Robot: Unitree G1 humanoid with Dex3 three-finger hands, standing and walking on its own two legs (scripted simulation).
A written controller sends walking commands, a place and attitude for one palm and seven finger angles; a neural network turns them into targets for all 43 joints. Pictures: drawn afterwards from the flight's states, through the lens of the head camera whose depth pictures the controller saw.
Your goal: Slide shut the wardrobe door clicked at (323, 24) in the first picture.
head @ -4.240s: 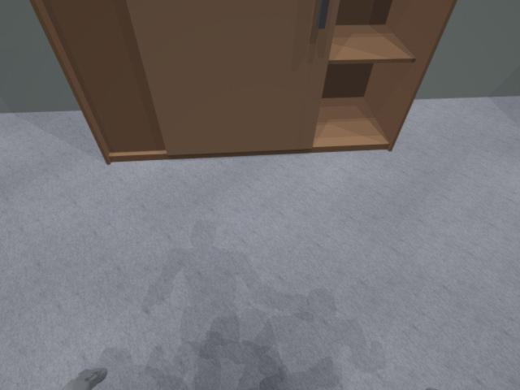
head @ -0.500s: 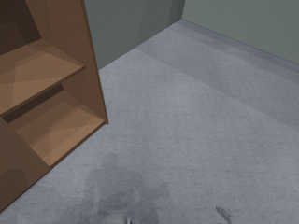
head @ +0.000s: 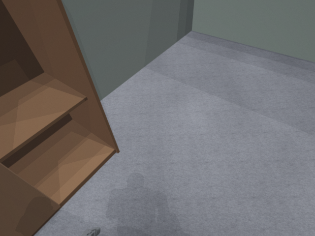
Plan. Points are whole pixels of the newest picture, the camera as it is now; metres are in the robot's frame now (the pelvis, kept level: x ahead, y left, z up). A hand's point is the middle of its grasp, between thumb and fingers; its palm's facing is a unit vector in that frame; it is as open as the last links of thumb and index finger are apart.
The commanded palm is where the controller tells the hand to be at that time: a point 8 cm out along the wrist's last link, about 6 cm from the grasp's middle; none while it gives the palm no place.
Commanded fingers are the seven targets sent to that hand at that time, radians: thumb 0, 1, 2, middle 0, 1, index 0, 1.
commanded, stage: turn to face it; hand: left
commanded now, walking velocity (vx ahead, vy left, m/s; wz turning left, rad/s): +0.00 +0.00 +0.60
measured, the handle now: out of the picture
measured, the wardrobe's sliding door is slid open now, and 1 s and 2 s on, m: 0.48 0.48 0.48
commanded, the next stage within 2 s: take the last steps up to it in 1.44 s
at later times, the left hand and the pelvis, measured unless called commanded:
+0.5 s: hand out of the picture -0.03 +0.26 -0.18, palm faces +0.36 -0.90 -0.25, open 7.4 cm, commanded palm none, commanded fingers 0.00 0.90 0.90 -0.20 -0.30 -0.20 -0.30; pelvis -0.02 +0.03 +0.00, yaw +18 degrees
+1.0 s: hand out of the picture -0.07 +0.18 -0.14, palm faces +0.59 -0.75 -0.28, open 7.4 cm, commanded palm none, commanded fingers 0.00 0.90 0.90 -0.20 -0.30 -0.20 -0.30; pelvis -0.02 -0.03 +0.01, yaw +37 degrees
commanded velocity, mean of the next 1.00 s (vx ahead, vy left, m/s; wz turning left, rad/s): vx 0.00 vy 0.00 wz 0.59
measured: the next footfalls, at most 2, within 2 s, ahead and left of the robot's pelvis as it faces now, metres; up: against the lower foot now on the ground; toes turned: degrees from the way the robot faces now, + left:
left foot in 0.34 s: +0.02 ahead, +0.16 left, +0.00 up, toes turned +21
right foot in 0.74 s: +0.07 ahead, -0.09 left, +0.00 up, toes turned +24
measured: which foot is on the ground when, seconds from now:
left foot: up 0.00-0.32, down 0.34-0.74, up 0.76-1.00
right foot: down 0.00-0.32, up 0.34-0.72, down 0.74-1.00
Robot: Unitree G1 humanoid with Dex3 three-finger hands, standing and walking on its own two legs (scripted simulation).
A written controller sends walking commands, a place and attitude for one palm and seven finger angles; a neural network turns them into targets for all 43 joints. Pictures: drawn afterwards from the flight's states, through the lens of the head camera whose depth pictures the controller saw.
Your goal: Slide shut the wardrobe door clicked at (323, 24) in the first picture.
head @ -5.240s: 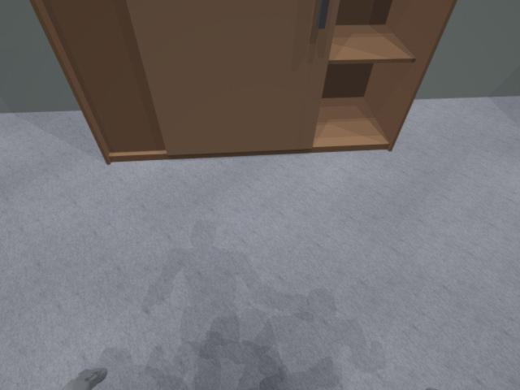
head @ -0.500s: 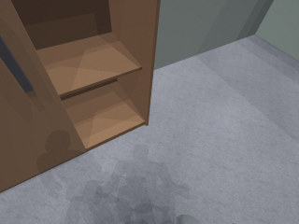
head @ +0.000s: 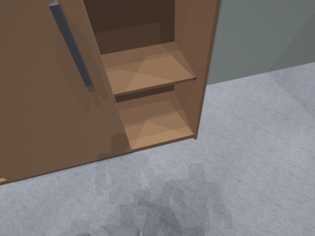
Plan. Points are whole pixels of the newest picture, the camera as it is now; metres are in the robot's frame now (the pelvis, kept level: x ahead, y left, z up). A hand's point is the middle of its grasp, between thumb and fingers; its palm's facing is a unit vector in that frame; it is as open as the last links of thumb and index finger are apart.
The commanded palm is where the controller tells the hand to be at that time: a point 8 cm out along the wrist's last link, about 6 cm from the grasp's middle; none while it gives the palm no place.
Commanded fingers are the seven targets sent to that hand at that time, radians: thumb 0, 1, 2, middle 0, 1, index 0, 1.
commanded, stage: turn to face it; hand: left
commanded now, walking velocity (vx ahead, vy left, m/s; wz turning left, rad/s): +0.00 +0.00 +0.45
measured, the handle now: (74, 48) +0.70 +0.33 +0.12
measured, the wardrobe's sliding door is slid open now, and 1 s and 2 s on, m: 0.48 0.48 0.48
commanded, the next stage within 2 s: take the last steps up to it in 0.44 s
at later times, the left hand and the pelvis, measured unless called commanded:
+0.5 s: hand out of the picture -0.02 +0.27 -0.17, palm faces +0.24 -0.94 -0.25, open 7.4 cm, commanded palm none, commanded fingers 0.00 0.90 0.90 -0.20 -0.30 -0.20 -0.30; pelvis -0.03 +0.05 +0.00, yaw +10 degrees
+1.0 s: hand out of the picture -0.09 +0.13 -0.16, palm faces +0.36 -0.92 -0.18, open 7.4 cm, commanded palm none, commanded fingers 0.00 0.90 0.90 -0.20 -0.30 -0.20 -0.30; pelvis +0.02 +0.01 +0.01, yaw +16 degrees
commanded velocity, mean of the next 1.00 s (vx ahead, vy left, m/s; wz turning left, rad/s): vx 0.14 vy -0.01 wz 0.18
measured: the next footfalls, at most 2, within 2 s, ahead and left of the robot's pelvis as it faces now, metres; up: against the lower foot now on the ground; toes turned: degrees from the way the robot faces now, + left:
left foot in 0.20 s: +0.01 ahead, +0.15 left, +0.00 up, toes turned +11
right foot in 0.68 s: +0.01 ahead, -0.07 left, +0.00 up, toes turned +9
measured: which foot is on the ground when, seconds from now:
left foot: up 0.00-0.18, down 0.20-0.68, up 0.70-1.00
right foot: down 0.00-0.20, up 0.22-0.66, down 0.68-1.00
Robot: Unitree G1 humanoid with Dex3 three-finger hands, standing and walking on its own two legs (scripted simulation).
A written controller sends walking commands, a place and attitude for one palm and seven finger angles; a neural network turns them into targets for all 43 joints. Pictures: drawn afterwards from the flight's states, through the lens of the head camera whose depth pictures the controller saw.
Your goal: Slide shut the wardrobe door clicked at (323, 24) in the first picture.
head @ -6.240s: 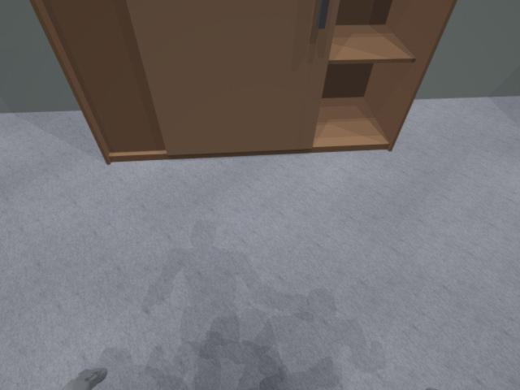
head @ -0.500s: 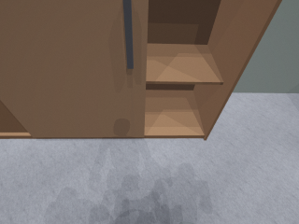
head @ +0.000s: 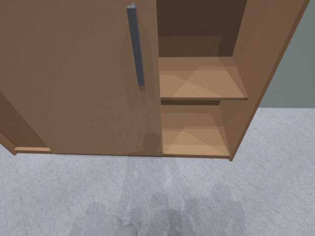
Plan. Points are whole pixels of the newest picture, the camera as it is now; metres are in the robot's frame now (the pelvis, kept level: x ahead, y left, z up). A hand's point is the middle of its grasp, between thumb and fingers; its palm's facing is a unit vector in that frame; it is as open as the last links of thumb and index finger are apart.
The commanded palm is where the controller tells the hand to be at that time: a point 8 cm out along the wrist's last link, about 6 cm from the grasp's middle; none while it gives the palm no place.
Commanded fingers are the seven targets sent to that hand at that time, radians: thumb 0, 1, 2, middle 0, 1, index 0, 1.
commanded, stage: take the last steps up to it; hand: left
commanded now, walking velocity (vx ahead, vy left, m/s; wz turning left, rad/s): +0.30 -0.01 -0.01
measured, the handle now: (137, 48) +0.74 +0.12 +0.11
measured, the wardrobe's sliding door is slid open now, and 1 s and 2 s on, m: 0.48 0.48 0.48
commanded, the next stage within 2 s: come to a stop and stand still in 0.56 s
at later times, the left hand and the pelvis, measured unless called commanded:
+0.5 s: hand (96, 213) +0.22 +0.23 -0.18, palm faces +0.04 -0.98 -0.19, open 7.4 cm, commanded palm none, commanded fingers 0.00 0.90 0.90 -0.20 -0.30 -0.20 -0.30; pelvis +0.18 +0.04 -0.01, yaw -3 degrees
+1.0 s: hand (117, 176) +0.35 +0.18 -0.17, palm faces +0.01 -0.97 -0.26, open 7.3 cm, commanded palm none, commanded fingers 0.00 0.90 0.90 -0.20 -0.30 -0.20 -0.30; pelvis +0.27 -0.01 -0.01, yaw -2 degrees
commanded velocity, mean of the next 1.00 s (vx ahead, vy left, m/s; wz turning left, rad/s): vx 0.05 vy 0.02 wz -0.02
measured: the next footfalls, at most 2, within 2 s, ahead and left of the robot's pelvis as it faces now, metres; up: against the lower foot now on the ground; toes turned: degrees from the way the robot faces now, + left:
left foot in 0.24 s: +0.17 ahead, +0.15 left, +0.00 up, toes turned +7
right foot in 0.68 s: +0.38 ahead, -0.11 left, +0.00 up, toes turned -10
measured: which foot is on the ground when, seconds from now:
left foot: up 0.00-0.22, down 0.24-0.68, up 0.70-1.00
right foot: down 0.00-0.24, up 0.26-0.66, down 0.68-1.00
